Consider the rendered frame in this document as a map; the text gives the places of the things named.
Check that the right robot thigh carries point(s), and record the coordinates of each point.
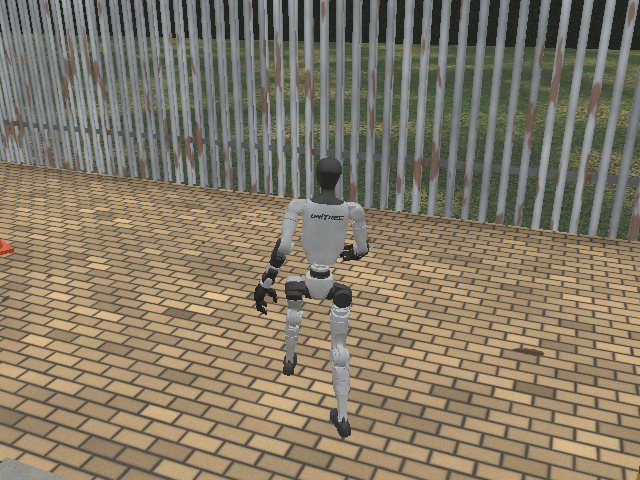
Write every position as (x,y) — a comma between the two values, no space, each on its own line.
(339,322)

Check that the right robot forearm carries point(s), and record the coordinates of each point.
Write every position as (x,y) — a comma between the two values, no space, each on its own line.
(362,254)

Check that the robot head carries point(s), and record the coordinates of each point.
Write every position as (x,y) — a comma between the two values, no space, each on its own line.
(328,172)

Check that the left robot hand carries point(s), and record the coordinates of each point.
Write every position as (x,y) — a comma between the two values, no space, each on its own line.
(259,295)

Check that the right robot hand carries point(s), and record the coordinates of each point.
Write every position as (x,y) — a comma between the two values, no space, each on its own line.
(349,254)

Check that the left robot forearm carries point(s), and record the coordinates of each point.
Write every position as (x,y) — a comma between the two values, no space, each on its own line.
(273,267)

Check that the left robot upper arm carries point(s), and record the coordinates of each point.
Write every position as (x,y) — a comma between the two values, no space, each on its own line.
(290,220)

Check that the right robot upper arm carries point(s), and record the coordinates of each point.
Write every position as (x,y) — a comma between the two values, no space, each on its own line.
(357,214)

